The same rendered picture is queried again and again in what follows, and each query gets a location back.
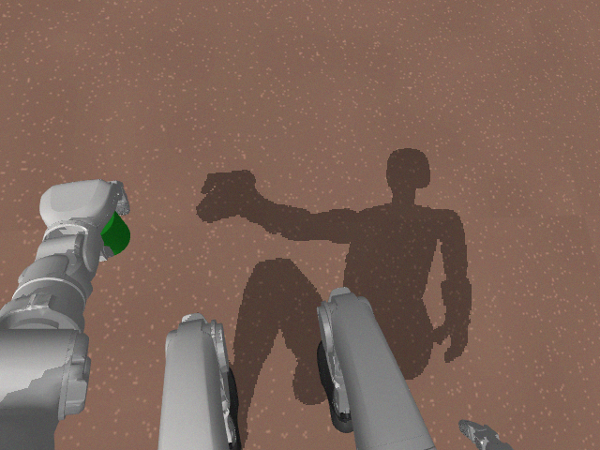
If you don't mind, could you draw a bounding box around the right robot foot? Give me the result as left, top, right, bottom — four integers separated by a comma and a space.
317, 341, 353, 433

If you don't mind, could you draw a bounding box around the right robot hand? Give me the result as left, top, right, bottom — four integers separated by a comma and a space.
458, 420, 514, 450

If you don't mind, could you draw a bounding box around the left robot hand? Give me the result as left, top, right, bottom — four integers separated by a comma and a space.
39, 179, 130, 262

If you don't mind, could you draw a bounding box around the left robot arm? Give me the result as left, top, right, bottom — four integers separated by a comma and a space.
0, 220, 102, 450

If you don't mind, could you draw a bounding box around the can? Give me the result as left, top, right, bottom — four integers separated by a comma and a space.
100, 211, 130, 255

